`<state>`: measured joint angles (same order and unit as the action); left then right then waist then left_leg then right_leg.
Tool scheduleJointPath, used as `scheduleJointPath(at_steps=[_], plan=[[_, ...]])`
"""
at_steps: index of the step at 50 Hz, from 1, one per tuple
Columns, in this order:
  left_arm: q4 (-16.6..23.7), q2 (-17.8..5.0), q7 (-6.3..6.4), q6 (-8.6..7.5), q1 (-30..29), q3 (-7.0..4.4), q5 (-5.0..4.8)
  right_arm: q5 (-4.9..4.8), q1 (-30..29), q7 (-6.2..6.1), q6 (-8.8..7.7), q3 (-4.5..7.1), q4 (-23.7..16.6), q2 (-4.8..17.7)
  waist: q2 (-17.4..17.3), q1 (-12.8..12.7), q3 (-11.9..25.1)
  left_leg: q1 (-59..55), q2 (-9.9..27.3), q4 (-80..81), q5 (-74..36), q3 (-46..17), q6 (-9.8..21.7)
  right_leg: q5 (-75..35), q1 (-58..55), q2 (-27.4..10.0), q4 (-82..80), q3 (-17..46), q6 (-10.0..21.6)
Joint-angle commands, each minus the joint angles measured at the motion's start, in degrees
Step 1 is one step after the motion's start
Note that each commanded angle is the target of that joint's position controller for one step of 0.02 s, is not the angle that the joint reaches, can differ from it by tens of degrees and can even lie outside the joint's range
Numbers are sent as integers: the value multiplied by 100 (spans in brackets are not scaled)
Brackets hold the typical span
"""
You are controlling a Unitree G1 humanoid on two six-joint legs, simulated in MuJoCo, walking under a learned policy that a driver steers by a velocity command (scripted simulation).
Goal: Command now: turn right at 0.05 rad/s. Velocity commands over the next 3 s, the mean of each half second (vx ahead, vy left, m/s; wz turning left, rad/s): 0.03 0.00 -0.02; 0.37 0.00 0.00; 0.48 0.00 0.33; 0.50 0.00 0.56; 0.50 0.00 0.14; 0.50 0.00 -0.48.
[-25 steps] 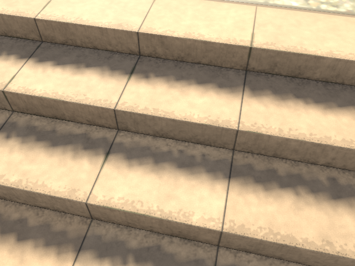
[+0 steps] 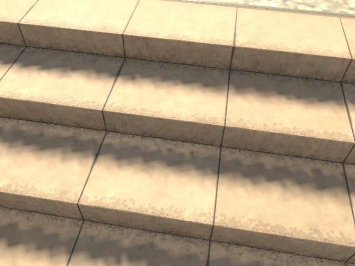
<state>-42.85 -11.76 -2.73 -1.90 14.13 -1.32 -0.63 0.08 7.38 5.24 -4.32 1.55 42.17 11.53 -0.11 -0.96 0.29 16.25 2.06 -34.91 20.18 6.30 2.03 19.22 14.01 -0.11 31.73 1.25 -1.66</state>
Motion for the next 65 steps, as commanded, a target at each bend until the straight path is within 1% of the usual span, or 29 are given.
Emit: scheduleJointPath(at_steps=[1,19,21,24,26,29,31,34,36,37,38,39,40,41,43,45,47,49,51,53,55,56,57,58,59,60,61,64,65], plan=[[339,-614,-12,-52,-15,-169,-2,1,-182,-24,-89,159,-318,491,-92,7,276,-486,307,545,-1548,-404,119,-967,243,-146,-580,139,175],[-49,-706,4,-39,-144,-168,36,19,29,-39,-72,199,115,621,-83,7,231,-731,254,776,-1918,-444,94,-980,234,-134,-721,-16,142],[-182,-869,47,17,70,-235,114,91,406,-101,-24,317,263,881,-212,123,14,-715,367,1177,-56,-654,357,120,474,-27,-641,-121,243],[56,-773,242,-20,-441,-278,343,201,1436,-477,-82,504,603,1256,-920,680,-402,-1383,1955,2523,2683,-2963,1681,896,2016,26,868,-283,345],[152,-530,353,-158,-698,-224,377,331,1496,-722,-225,285,599,796,-943,761,-382,-1230,2537,3086,2024,-3687,1953,1277,2662,-229,3713,415,458],[168,-451,197,-221,-481,-242,498,416,448,-762,-286,16,456,315,-276,123,-256,-1235,1617,3130,769,-2020,1238,620,2731,-242,4198,375,640],[43,-284,4,-62,52,-200,449,309,22,-782,-192,80,425,723,-330,-216,-113,-361,937,3204,-179,-794,858,707,1002,-185,3052,-356,440],[-3,-223,-174,-29,-115,-129,280,260,524,-619,-7,164,589,1225,-472,-52,-322,-523,975,2666,-823,-601,1097,355,244,-106,689,-437,137],[-419,-294,-100,-133,839,-115,224,386,468,-346,157,253,657,1503,-404,-354,-344,-252,1341,1731,-1133,-933,1389,-1095,-721,76,-678,-485,340],[-605,-532,-43,-210,1314,-193,249,490,526,-185,207,238,731,1356,-287,-492,-107,-40,1210,921,-1365,-835,1420,-1403,-1350,240,-1022,-632,449],[-731,-820,48,-253,1694,-306,404,619,1069,-54,172,139,972,801,158,-473,251,521,795,-396,-1370,-462,1108,-1715,-2148,12,-828,-278,802],[-900,-1645,237,-270,2781,-464,462,610,1286,128,69,-99,799,-100,1443,-553,935,2107,-232,-2798,337,19,416,-3870,-3466,-1571,-1031,2183,2488],[-1065,-1463,223,-262,3651,-386,566,364,530,131,-172,-58,462,44,1439,-1246,636,3830,-776,-4773,1540,-998,341,-2670,-3896,-2412,-1846,4009,3069],[-1431,-1141,131,-294,3236,-300,637,96,-143,-4,-252,-30,361,93,1050,-1047,-626,5572,-643,-6854,1251,-1424,650,-906,-3261,-2441,-1881,3614,2675],[-1433,220,-88,-254,2099,230,617,275,-323,-297,-170,38,304,340,426,-379,-595,5990,-370,-7740,161,-1610,1381,-656,-2143,-2084,-1916,2377,2071],[-1619,568,-137,-119,1611,446,654,314,-376,-258,86,-235,-23,-242,303,141,-462,6069,-118,-8645,275,-1381,1637,-588,-1016,-1889,-2028,1602,1872],[-1510,423,-13,-132,872,436,803,191,-723,-241,186,-419,-315,-342,251,369,-358,5841,132,-7845,428,-840,1582,-54,155,-1396,-2530,811,1657],[-1367,82,67,-364,757,439,830,46,-1352,-299,228,-414,-614,33,-4,269,116,4314,362,-5692,-695,-349,1254,-206,1271,-891,-2911,272,1420],[-1177,-520,-27,-456,953,342,465,203,-1924,-123,420,-488,-789,8,695,280,225,1437,-107,-4717,-1,526,471,-2002,2826,-898,-3758,138,1646],[-1241,-1254,-139,-542,1304,169,357,230,-1275,8,576,-460,-465,155,891,474,190,2376,-394,-3842,132,684,280,-6246,334,-1333,-2650,-133,1676],[-1501,-1419,-209,-453,1858,-8,436,185,-893,89,581,-502,-414,52,1103,408,495,2670,-626,-2270,102,771,474,-8517,-1795,-1624,-1593,-296,1583],[-1614,-1390,-272,-405,2107,-62,600,113,-464,25,491,-446,-301,153,1301,428,817,1912,-715,-1976,-263,652,678,-9527,-2038,-1549,-937,-517,1473],[-1539,-972,-264,-395,2266,-59,827,110,650,-110,404,-275,78,612,782,568,1348,-90,-668,-1854,-1559,-436,1142,-8931,-701,-1302,550,-426,1188],[-1279,-417,-382,-387,2906,110,1062,-79,1745,-248,331,-172,437,997,-657,623,2816,-2619,198,-645,-956,-3232,2131,-5897,1347,-576,2039,55,958],[-1139,-460,-450,-218,1755,18,752,268,3242,-380,338,20,959,1314,-1308,1402,1962,-2699,955,983,-575,-5418,2518,-907,2991,599,4981,627,637],[-876,-159,-463,-198,1058,21,532,415,3424,-393,101,94,1331,1366,-875,1232,892,-1801,1053,1296,1366,-5550,1919,-1196,4292,482,7197,1430,834],[-717,-190,-328,-245,499,24,460,392,2333,-365,-37,20,1317,951,-307,800,199,-821,969,1174,1740,-5219,1764,-1348,4909,332,8038,1356,898],[-353,149,-85,-27,107,294,585,405,947,-194,-66,-377,1653,-479,297,-339,418,619,570,1254,105,-3328,1467,-1611,5174,-15,8331,972,1359],[-357,97,-92,85,138,309,502,372,773,-155,-82,-360,1647,-441,157,-416,273,952,512,1422,-182,-2832,1408,-1228,5161,-156,8340,668,1305]])
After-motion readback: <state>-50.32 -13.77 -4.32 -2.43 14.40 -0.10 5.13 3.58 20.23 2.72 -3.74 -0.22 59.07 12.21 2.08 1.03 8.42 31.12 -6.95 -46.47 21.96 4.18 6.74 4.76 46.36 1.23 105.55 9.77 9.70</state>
